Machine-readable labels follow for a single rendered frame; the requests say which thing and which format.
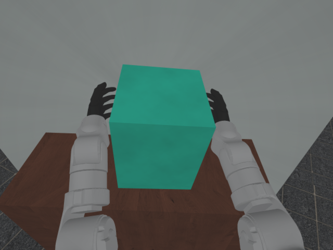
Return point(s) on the robot right forearm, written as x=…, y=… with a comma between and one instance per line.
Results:
x=250, y=192

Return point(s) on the pedestal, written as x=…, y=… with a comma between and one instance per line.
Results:
x=203, y=218

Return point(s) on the robot left hand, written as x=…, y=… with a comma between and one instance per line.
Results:
x=96, y=106

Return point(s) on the robot right hand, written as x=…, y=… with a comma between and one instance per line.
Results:
x=220, y=112

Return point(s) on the robot left forearm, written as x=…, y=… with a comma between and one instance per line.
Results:
x=88, y=170

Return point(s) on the robot left upper arm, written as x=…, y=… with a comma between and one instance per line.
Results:
x=88, y=233

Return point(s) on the robot right upper arm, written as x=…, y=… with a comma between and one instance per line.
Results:
x=268, y=230

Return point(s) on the carton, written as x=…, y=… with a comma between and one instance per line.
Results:
x=161, y=125

